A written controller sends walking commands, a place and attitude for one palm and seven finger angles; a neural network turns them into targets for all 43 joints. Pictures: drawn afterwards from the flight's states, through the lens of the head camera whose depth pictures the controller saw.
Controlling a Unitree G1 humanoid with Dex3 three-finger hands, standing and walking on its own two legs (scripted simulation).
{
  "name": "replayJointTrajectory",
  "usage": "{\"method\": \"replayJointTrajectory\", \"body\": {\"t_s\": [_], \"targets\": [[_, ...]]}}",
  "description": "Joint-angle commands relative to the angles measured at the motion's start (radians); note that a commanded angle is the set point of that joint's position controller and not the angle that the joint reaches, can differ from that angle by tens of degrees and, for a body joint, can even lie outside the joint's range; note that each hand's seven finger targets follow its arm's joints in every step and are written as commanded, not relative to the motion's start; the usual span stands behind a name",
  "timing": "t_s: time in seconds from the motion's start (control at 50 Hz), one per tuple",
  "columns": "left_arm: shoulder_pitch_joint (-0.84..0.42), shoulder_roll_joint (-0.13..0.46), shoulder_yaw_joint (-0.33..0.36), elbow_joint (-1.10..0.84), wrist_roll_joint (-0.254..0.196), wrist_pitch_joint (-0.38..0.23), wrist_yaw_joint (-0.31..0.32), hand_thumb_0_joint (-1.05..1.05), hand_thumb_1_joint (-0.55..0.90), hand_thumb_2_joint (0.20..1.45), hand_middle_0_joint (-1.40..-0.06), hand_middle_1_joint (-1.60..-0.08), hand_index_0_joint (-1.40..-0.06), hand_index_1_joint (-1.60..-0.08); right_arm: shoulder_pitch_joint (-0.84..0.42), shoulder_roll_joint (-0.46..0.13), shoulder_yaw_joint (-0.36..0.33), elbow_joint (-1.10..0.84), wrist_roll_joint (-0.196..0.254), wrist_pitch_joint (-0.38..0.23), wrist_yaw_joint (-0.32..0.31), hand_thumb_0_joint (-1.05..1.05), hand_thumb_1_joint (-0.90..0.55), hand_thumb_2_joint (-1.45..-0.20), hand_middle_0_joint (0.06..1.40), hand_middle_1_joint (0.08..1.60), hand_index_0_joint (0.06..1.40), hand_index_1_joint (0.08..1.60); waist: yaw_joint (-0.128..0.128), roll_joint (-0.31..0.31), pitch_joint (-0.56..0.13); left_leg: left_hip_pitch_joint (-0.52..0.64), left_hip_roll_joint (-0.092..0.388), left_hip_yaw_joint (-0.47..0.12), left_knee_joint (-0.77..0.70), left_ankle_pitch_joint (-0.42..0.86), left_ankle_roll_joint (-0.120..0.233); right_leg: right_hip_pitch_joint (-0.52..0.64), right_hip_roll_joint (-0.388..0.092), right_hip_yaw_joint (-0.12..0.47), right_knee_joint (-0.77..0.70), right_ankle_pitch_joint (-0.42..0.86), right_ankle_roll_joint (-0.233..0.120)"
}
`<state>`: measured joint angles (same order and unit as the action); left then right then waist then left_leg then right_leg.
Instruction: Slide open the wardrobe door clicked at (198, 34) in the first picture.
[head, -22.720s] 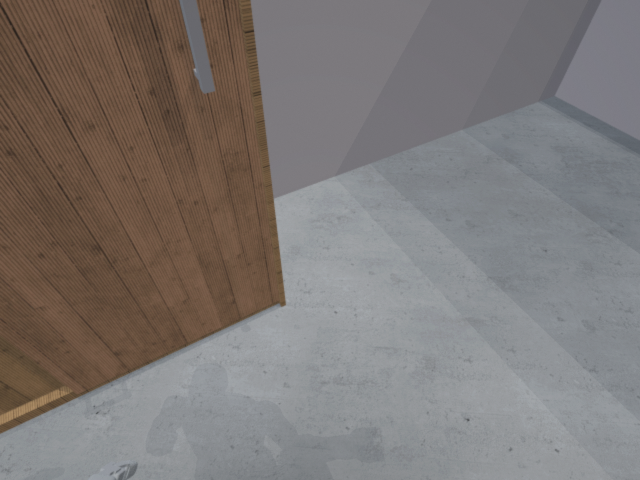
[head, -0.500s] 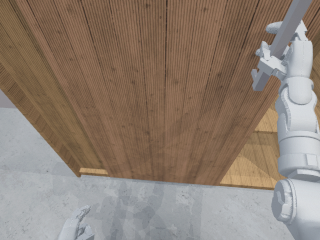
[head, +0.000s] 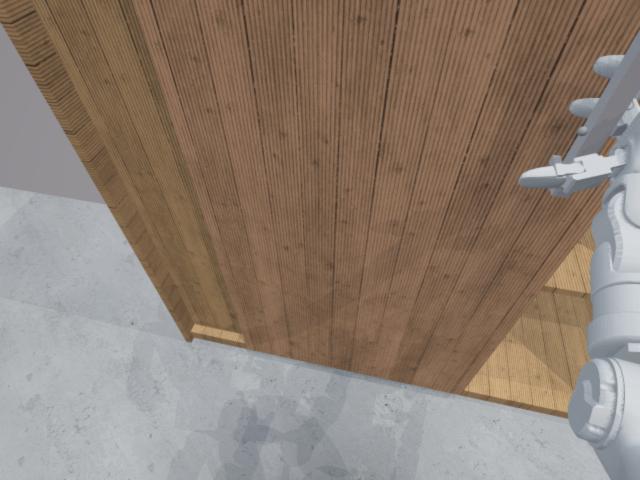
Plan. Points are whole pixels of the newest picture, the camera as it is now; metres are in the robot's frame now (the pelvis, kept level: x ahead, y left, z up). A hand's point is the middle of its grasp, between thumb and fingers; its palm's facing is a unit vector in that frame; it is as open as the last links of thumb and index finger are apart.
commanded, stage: loosen the grip on the handle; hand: right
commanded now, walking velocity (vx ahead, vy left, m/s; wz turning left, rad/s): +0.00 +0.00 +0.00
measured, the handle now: (602, 100) +0.50 -0.24 +0.25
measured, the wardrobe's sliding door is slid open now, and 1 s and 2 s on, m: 0.44 0.44 0.44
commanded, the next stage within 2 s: slip the hand off the handle in 0.02 s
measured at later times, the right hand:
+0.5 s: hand out of the picture +0.44 -0.27 +0.24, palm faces +0.33 +0.94 -0.08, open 14.7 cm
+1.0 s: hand out of the picture +0.40 -0.29 +0.23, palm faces +0.31 +0.95 -0.06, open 14.7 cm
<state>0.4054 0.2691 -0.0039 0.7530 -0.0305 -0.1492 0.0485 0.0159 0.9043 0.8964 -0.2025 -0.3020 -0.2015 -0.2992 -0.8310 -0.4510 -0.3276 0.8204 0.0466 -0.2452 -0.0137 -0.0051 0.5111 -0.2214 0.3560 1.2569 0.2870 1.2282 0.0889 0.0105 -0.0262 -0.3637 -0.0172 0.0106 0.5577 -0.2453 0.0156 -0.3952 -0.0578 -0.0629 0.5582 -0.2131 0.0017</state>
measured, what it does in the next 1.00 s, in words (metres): stands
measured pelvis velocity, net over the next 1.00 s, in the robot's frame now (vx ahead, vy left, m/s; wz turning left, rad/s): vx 0.04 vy -0.01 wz -0.02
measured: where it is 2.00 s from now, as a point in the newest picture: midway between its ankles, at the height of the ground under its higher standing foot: outside the picture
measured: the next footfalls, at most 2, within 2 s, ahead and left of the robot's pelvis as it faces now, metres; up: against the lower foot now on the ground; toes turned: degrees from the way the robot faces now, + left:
none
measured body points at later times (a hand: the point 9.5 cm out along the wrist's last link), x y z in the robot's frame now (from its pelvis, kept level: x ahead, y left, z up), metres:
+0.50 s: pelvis +0.04 -0.01 +0.00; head +0.04 -0.02 +0.45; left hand +0.18 +0.23 -0.09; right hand +0.42 -0.32 +0.24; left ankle +0.03 +0.11 -0.73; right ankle +0.05 -0.13 -0.73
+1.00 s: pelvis +0.04 -0.01 +0.00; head +0.04 -0.01 +0.45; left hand +0.15 +0.24 -0.10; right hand +0.38 -0.34 +0.24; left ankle +0.03 +0.11 -0.73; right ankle +0.05 -0.13 -0.73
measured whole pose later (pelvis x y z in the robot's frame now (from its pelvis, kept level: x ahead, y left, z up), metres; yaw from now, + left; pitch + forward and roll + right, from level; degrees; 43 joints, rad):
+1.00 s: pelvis +0.04 -0.01 +0.00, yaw -1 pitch +2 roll +1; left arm 0.33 0.26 -0.02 0.67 -0.05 -0.09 0.08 0.02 0.90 0.90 -0.20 -0.30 -0.20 -0.30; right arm -0.46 -0.43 -0.43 0.34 0.18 -0.05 0.13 -0.01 0.56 -0.20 0.26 1.15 0.25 1.15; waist 0.00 -0.02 -0.06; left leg -0.27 0.00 0.03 0.53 -0.30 0.00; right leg -0.32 -0.04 -0.05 0.56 -0.27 0.00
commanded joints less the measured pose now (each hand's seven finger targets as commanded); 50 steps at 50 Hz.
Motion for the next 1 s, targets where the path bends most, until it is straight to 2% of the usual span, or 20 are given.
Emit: {"method": "replayJointTrajectory", "body": {"t_s": [0.0, 0.06, 0.1, 0.16, 0.2, 0.3, 0.34, 0.4, 0.46, 0.54, 0.62, 0.66, 0.68, 0.7, 0.74, 0.78, 0.8, 0.86, 0.92, 0.98], "targets": [[-0.097, 0.145, 0.048, -0.160, 0.000, -0.060, 0.018, 0.000, 0.900, 0.900, -0.200, -0.300, -0.200, -0.300, -0.409, -0.232, -0.027, -0.299, 0.016, -0.022, -0.026, 0.000, 0.550, -0.200, 0.250, 1.150, 0.250, 1.150, -0.059, -0.011, -0.239, 0.069, 0.014, -0.024, -0.151, -0.052, 0.004, 0.137, 0.035, 0.030, -0.107, -0.062, -0.050], [-0.097, 0.144, 0.048, -0.158, 0.005, -0.056, 0.023, 0.000, 0.900, 0.900, -0.200, -0.300, -0.200, -0.300, -0.371, -0.219, -0.036, -0.356, 0.026, 0.003, -0.035, 0.000, 0.550, -0.200, 0.250, 1.150, 0.250, 1.150, -0.064, -0.024, -0.253, 0.081, 0.012, -0.010, -0.141, 0.038, 0.005, 0.176, 0.032, 0.029, -0.099, 0.026, -0.049], [-0.090, 0.141, 0.047, -0.150, 0.007, -0.055, 0.022, 0.000, 0.900, 0.900, -0.200, -0.300, -0.200, -0.300, -0.414, -0.206, -0.024, -0.394, 0.021, 0.017, -0.045, 0.000, 0.550, -0.200, 0.250, 1.150, 0.250, 1.150, -0.049, -0.026, -0.271, 0.074, 0.007, -0.001, -0.128, 0.096, 0.003, 0.209, 0.032, 0.037, -0.093, 0.082, -0.045], [-0.092, 0.137, 0.047, -0.157, 0.011, -0.041, 0.026, 0.000, 0.900, 0.900, -0.200, -0.300, -0.200, -0.300, -0.337, -0.255, -0.080, -0.423, 0.009, 0.041, -0.056, 0.000, 0.550, -0.200, 0.250, 1.150, 0.250, 1.150, -0.078, -0.028, -0.315, 0.120, 0.011, 0.003, -0.111, 0.181, 0.004, 0.222, 0.033, 0.032, -0.082, 0.167, -0.044], [-0.099, 0.128, 0.044, -0.164, 0.008, -0.034, 0.023, 0.000, 0.900, 0.900, -0.200, -0.300, -0.200, -0.300, -0.326, -0.223, -0.066, -0.437, 0.015, 0.059, -0.051, 0.000, 0.550, -0.200, 0.250, 1.150, 0.250, 1.150, -0.076, -0.019, -0.315, 0.128, 0.009, 0.009, -0.102, 0.224, 0.004, 0.230, 0.033, 0.034, -0.083, 0.204, -0.039], [-0.122, 0.120, 0.041, -0.186, 0.003, -0.015, 0.030, 0.000, 0.900, 0.900, -0.200, -0.300, -0.200, -0.300, -0.288, -0.240, -0.087, -0.505, 0.022, 0.077, -0.022, 0.000, 0.550, -0.200, 0.250, 1.150, 0.250, 1.150, -0.084, -0.029, -0.345, 0.154, 0.010, 0.007, -0.090, 0.310, 0.004, 0.261, 0.036, 0.028, -0.069, 0.282, -0.041], [-0.132, 0.117, 0.037, -0.187, -0.003, -0.011, 0.032, 0.000, 0.900, 0.900, -0.200, -0.300, -0.200, -0.300, -0.305, -0.198, -0.036, -0.503, 0.023, 0.086, 0.001, 0.000, 0.550, -0.200, 0.250, 1.150, 0.250, 1.150, -0.065, -0.063, -0.307, 0.111, 0.008, 0.010, -0.099, 0.281, 0.003, 0.272, 0.036, 0.031, -0.067, 0.258, -0.037], [-0.133, 0.117, 0.037, -0.191, -0.008, -0.009, 0.036, 0.000, 0.900, 0.900, -0.200, -0.300, -0.200, -0.300, -0.317, -0.168, 0.002, -0.527, 0.032, 0.086, 0.035, 0.000, 0.550, -0.200, 0.250, 1.150, 0.250, 1.150, -0.055, -0.085, -0.310, 0.082, 0.005, 0.015, -0.098, 0.264, 0.005, 0.302, 0.035, 0.048, -0.060, 0.265, -0.036], [-0.125, 0.127, 0.035, -0.176, -0.010, -0.006, 0.048, 0.000, 0.900, 0.900, -0.200, -0.300, -0.200, -0.300, -0.340, -0.195, -0.015, -0.485, 0.055, 0.090, 0.063, 0.000, 0.550, -0.200, 0.250, 1.150, 0.250, 1.150, -0.042, -0.052, -0.276, 0.063, 0.005, 0.016, -0.113, 0.234, 0.005, 0.289, 0.037, 0.059, -0.055, 0.232, -0.040], [-0.130, 0.125, 0.031, -0.175, -0.011, -0.006, 0.051, 0.000, 0.900, 0.900, -0.200, -0.300, -0.200, -0.300, -0.336, -0.210, -0.028, -0.475, 0.067, 0.090, 0.089, 0.000, 0.550, -0.200, 0.250, 1.150, 0.250, 1.150, -0.053, -0.098, -0.301, 0.057, 0.006, 0.018, -0.101, 0.234, 0.010, 0.298, 0.042, 0.070, -0.049, 0.243, -0.034], [-0.117, 0.132, 0.033, -0.172, -0.009, -0.005, 0.053, 0.000, 0.900, 0.900, -0.200, -0.300, -0.200, -0.300, -0.330, -0.254, -0.062, -0.443, 0.074, 0.081, 0.103, 0.000, 0.550, -0.200, 0.250, 1.150, 0.250, 1.150, -0.056, -0.076, -0.305, 0.060, 0.005, 0.019, -0.097, 0.231, 0.008, 0.278, 0.041, 0.073, -0.045, 0.235, -0.035], [-0.109, 0.142, 0.033, -0.173, -0.005, -0.001, 0.057, 0.000, 0.900, 0.900, -0.200, -0.300, -0.200, -0.300, -0.301, -0.345, -0.141, -0.413, 0.080, 0.071, 0.109, 0.000, 0.550, -0.200, 0.250, 1.150, 0.250, 1.150, -0.071, -0.038, -0.309, 0.098, 0.006, 0.017, -0.092, 0.256, 0.007, 0.240, 0.044, 0.064, -0.040, 0.241, -0.042], [-0.108, 0.141, 0.032, -0.177, -0.005, 0.002, 0.054, 0.000, 0.900, 0.900, -0.200, -0.300, -0.200, -0.300, -0.297, -0.367, -0.158, -0.418, 0.075, 0.065, 0.115, 0.000, 0.550, -0.200, 0.250, 1.150, 0.250, 1.150, -0.081, -0.053, -0.337, 0.114, 0.007, 0.012, -0.081, 0.272, 0.007, 0.234, 0.044, 0.062, -0.042, 0.251, -0.040], [-0.114, 0.133, 0.032, -0.192, -0.006, 0.003, 0.050, 0.000, 0.900, 0.900, -0.200, -0.300, -0.200, -0.300, -0.266, -0.320, -0.129, -0.445, 0.082, 0.063, 0.126, 0.000, 0.550, -0.200, 0.250, 1.150, 0.250, 1.150, -0.082, -0.060, -0.341, 0.120, 0.006, 0.013, -0.076, 0.292, 0.006, 0.243, 0.045, 0.056, -0.039, 0.268, -0.041], [-0.123, 0.129, 0.036, -0.210, -0.008, 0.002, 0.041, 0.000, 0.900, 0.900, -0.200, -0.300, -0.200, -0.300, -0.202, -0.297, -0.125, -0.508, 0.095, 0.057, 0.144, 0.000, 0.550, -0.200, 0.250, 1.150, 0.250, 1.150, -0.098, -0.113, -0.369, 0.126, 0.003, 0.015, -0.066, 0.314, 0.010, 0.272, 0.045, 0.055, -0.031, 0.305, -0.038], [-0.131, 0.129, 0.037, -0.224, -0.010, 0.001, 0.036, 0.000, 0.900, 0.900, -0.200, -0.300, -0.200, -0.300, -0.129, -0.303, -0.150, -0.563, 0.109, 0.057, 0.150, 0.000, 0.550, -0.200, 0.250, 1.150, 0.250, 1.150, -0.111, -0.092, -0.364, 0.138, -0.002, 0.021, -0.060, 0.324, 0.009, 0.265, 0.041, 0.055, -0.032, 0.322, -0.039], [-0.141, 0.126, 0.037, -0.233, -0.013, 0.001, 0.034, 0.000, 0.900, 0.900, -0.200, -0.300, -0.200, -0.300, -0.107, -0.265, -0.125, -0.606, 0.121, 0.064, 0.156, 0.000, 0.550, -0.200, 0.250, 1.150, 0.250, 1.150, -0.108, -0.107, -0.357, 0.131, -0.002, 0.021, -0.060, 0.327, 0.008, 0.277, 0.041, 0.054, -0.033, 0.329, -0.039], [-0.158, 0.134, 0.037, -0.238, -0.017, 0.003, 0.041, 0.000, 0.900, 0.900, -0.200, -0.300, -0.200, -0.300, -0.018, -0.301, -0.183, -0.629, 0.147, 0.106, 0.154, 0.000, 0.550, -0.200, 0.250, 1.150, 0.250, 1.150, -0.121, -0.054, -0.296, 0.133, -0.003, 0.025, -0.077, 0.275, 0.005, 0.230, 0.040, 0.049, -0.047, 0.252, -0.042], [-0.190, 0.123, 0.030, -0.246, -0.020, -0.004, 0.047, 0.000, 0.900, 0.900, -0.200, -0.300, -0.200, -0.300, -0.030, -0.246, -0.136, -0.726, 0.147, 0.138, 0.141, 0.000, 0.550, -0.200, 0.250, 1.150, 0.250, 1.150, -0.111, -0.093, -0.275, 0.103, -0.003, 0.025, -0.085, 0.223, 0.004, 0.246, 0.043, 0.053, -0.061, 0.206, -0.039], [-0.200, 0.125, 0.028, -0.238, -0.014, -0.012, 0.054, 0.000, 0.900, 0.900, -0.200, -0.300, -0.200, -0.300, -0.024, -0.290, -0.180, -0.784, 0.140, 0.143, 0.115, 0.000, 0.550, -0.200, 0.250, 1.150, 0.250, 1.150, -0.113, -0.080, -0.277, 0.108, -0.003, 0.023, -0.093, 0.198, 0.004, 0.245, 0.043, 0.057, -0.063, 0.184, -0.041]]}}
